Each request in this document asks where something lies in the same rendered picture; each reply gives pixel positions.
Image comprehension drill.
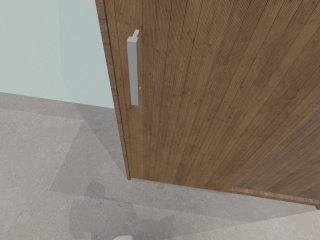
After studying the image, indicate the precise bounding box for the wardrobe door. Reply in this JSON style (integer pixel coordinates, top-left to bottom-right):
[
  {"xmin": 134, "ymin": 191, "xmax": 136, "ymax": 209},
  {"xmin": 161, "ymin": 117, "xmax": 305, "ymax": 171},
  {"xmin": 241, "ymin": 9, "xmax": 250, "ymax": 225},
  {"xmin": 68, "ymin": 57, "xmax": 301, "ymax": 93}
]
[
  {"xmin": 104, "ymin": 0, "xmax": 320, "ymax": 193},
  {"xmin": 234, "ymin": 104, "xmax": 320, "ymax": 200}
]

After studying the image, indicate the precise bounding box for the handle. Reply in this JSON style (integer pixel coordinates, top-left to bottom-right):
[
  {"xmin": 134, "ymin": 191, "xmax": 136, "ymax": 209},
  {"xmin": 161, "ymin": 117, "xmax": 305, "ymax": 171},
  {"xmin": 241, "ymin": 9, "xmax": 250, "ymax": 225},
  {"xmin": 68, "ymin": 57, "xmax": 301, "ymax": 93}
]
[{"xmin": 126, "ymin": 29, "xmax": 141, "ymax": 106}]

